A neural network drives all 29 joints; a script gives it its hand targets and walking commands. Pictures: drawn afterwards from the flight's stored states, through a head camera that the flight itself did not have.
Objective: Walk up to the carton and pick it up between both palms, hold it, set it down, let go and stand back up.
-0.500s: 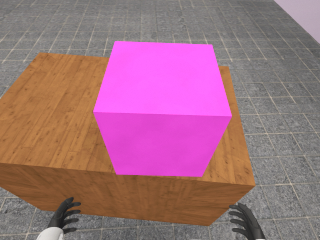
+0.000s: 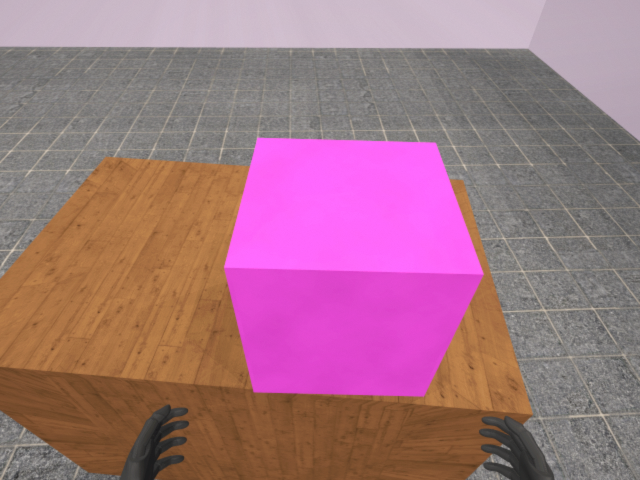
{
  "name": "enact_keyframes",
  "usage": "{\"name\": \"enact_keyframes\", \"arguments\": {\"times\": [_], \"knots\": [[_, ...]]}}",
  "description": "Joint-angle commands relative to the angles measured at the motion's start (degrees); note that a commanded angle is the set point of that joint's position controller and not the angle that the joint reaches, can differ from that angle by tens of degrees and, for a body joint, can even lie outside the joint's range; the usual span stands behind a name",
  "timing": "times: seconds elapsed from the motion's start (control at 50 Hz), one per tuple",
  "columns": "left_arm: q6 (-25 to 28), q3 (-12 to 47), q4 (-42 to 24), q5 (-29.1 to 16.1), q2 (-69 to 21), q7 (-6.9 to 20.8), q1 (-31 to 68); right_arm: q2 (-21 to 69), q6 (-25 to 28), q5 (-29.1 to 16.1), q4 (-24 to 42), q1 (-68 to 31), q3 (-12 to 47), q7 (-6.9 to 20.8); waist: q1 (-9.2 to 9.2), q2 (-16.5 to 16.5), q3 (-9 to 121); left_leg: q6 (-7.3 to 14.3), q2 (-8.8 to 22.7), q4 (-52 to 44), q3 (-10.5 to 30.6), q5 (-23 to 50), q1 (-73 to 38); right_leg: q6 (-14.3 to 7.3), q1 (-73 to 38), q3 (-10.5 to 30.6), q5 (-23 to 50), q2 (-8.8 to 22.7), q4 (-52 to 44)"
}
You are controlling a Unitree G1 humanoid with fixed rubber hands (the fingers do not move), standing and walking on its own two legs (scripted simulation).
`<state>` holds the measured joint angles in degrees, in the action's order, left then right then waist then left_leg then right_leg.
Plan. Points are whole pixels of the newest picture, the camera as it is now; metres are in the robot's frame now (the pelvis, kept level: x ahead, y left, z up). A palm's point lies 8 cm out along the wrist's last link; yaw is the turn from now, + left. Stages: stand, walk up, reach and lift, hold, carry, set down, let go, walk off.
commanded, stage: reach and lift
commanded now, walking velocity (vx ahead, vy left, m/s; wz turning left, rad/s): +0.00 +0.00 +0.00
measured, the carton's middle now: (342, 270) +0.41 -0.01 +0.02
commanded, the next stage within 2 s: none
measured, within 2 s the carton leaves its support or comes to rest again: neither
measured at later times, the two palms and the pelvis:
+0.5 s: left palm (140, 467) +0.15 +0.22 -0.03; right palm (546, 470) +0.16 -0.25 -0.04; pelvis -0.01 +0.00 +0.00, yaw +0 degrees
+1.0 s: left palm (148, 380) +0.23 +0.22 +0.03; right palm (541, 388) +0.23 -0.25 +0.02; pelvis -0.02 -0.02 +0.00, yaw +0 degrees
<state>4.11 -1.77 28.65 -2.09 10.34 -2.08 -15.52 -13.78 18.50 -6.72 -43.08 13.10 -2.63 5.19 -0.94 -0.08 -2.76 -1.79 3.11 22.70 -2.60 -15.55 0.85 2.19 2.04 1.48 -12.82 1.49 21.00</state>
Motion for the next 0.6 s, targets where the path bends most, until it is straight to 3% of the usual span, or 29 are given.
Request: {"name": "enact_keyframes", "arguments": {"times": [0.0, 0.06, 0.2, 0.28, 0.3, 0.38, 0.4, 0.46, 0.5, 0.58], "knots": [[4.97, -0.98, -6.20, -0.34, 5.14, -1.09, 1.72, -9.91, 3.55, -1.78, 5.84, -2.17, -2.73, 0.68, -0.41, 2.13, 0.05, -3.35, -4.18, -2.88, -0.59, 21.66, 0.03, -3.97, 3.72, -2.53, 11.05, -4.54, -4.77], [6.20, -0.17, -6.03, -0.52, 4.22, -1.14, 0.71, -10.81, 3.98, -3.42, 4.09, -1.03, -1.88, 1.26, -0.45, 2.24, -1.58, -3.68, -4.11, -2.87, 0.02, 21.41, -0.70, -4.44, 5.21, -2.28, 9.84, -4.71, -4.91], [11.14, 0.69, -5.22, -3.38, 5.21, -1.09, 1.31, -10.45, 6.93, -5.46, 7.80, -2.18, -1.02, 1.20, -0.90, -1.57, -1.38, -2.48, -4.24, -2.64, -0.38, 17.92, 1.79, -3.76, 4.31, -1.62, 9.90, -4.44, -3.82], [14.39, 0.59, -6.39, -4.77, 6.38, -1.25, 2.51, -10.61, 8.44, -7.07, 8.33, -1.37, -1.08, 0.80, -0.47, -0.06, 0.89, -2.77, -4.13, -2.02, -0.30, 16.94, 3.08, -4.20, 2.91, -0.61, 10.12, -3.82, -2.67], [14.77, 0.86, -5.44, -5.04, 5.75, -1.23, 2.38, -10.52, 8.50, -7.65, 7.65, -1.35, -1.03, 0.96, -1.10, -0.24, -0.62, -2.77, -4.16, -1.95, -0.34, 16.57, 3.97, -4.33, 3.34, -0.63, 9.70, -3.93, -2.53], [16.90, 1.75, -5.60, -6.74, 6.85, -1.16, 4.32, -10.53, 9.91, -8.36, 10.09, -3.81, -1.02, 0.63, -0.58, -0.79, -0.14, -2.49, -4.13, -1.75, -0.23, 13.29, 4.39, -3.83, 5.55, -1.10, 5.86, -4.03, -2.23], [17.38, 2.44, -5.54, -6.70, 6.50, -1.33, 5.49, -10.18, 9.84, -8.71, 8.81, -4.39, -0.64, 0.73, -0.54, 0.73, -0.64, -2.55, -3.99, -1.46, 0.00, 13.96, 5.00, -4.26, 5.38, -0.51, 6.37, -3.83, -2.01], [17.95, 2.61, -2.93, -7.60, 6.38, -1.11, 6.39, -9.19, 9.84, -9.04, 7.83, -5.50, -0.32, 0.60, -0.69, 0.07, -1.60, -2.33, -4.43, -1.78, -0.50, 10.16, 6.58, -4.16, 6.29, -0.42, 4.14, -3.36, -1.90], [19.44, 2.65, -4.70, -9.00, 8.21, -1.24, 9.47, -9.92, 10.90, -9.08, 11.11, -8.45, -0.20, 0.44, -0.37, -0.36, 0.26, -2.20, -4.55, -1.56, -0.65, 7.41, 8.17, -3.97, 6.66, -0.39, 2.64, -3.09, -1.28], [19.58, 2.83, -1.19, -8.90, 7.65, -1.65, 11.31, -9.44, 10.01, -9.55, 8.15, -10.37, 0.35, 0.28, -1.14, -0.49, -0.87, -1.62, -4.31, -2.19, -0.45, 6.36, 8.23, -4.06, 6.61, -0.19, 0.93, -3.37, -0.97]]}}
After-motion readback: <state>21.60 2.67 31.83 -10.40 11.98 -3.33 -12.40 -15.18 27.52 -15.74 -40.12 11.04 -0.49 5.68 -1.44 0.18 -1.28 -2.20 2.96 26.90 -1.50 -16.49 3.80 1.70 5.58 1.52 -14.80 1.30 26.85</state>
